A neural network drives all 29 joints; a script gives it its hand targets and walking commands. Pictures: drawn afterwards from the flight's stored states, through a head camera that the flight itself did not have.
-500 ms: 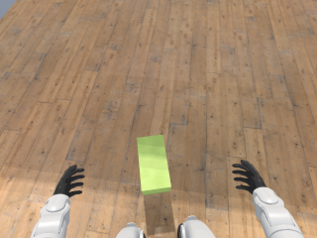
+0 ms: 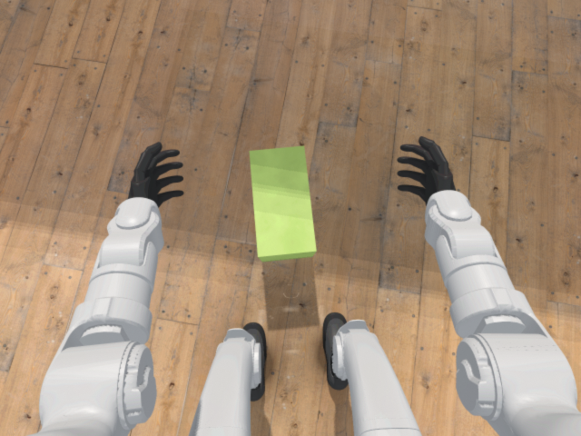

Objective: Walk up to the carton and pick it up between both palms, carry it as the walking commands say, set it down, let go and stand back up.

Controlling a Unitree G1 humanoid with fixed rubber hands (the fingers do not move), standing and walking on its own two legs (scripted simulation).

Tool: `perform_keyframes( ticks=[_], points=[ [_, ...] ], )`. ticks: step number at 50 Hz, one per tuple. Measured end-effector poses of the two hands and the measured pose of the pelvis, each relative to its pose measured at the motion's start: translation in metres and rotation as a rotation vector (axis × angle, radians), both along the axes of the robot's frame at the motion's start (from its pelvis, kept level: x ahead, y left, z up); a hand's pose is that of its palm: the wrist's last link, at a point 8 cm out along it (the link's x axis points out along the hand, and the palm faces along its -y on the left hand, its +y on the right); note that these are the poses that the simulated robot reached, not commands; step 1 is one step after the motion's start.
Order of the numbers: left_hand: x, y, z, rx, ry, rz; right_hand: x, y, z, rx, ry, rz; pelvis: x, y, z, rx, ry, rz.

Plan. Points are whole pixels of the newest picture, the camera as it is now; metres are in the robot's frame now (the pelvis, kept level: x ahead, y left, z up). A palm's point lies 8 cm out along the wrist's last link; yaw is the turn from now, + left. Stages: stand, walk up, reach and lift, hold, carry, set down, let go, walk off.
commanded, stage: reach and lift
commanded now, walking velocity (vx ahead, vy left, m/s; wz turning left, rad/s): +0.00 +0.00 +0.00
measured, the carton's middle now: (282, 206) +0.53 +0.02 -0.60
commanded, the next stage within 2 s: none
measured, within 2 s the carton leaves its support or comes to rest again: neither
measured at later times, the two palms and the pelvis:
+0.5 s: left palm (180, 162) +0.50 +0.17 -0.14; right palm (392, 151) +0.50 -0.17 -0.15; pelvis +0.01 +0.00 -0.02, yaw +0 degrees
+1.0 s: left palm (208, 192) +0.50 +0.16 -0.30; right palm (370, 184) +0.50 -0.17 -0.31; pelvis -0.02 +0.00 -0.17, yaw +0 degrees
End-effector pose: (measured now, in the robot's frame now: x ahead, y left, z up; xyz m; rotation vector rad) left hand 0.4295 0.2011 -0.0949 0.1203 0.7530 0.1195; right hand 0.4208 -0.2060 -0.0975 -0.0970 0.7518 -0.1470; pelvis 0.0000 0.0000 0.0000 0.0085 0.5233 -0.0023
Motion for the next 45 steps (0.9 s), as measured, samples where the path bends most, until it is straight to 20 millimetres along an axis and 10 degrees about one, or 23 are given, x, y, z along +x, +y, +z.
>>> perform_keyframes(
  ticks=[15,28,45],
  points=[
    [0.061,-0.027,-0.033,-0.034,-0.125,0.011,0.072,0.034,-0.031,0.036,-0.123,0.007,0.007,-0.001,-0.017,0.003,0.195,-0.008],
    [0.071,-0.031,-0.058,-0.044,-0.135,0.020,0.081,0.040,-0.058,0.038,-0.122,0.002,0.011,-0.001,-0.030,-0.003,0.285,0.003],
    [0.068,-0.038,-0.176,-0.044,-0.120,0.035,0.078,0.038,-0.177,0.037,-0.111,-0.019,-0.011,-0.001,-0.139,0.001,0.332,0.000]
  ],
)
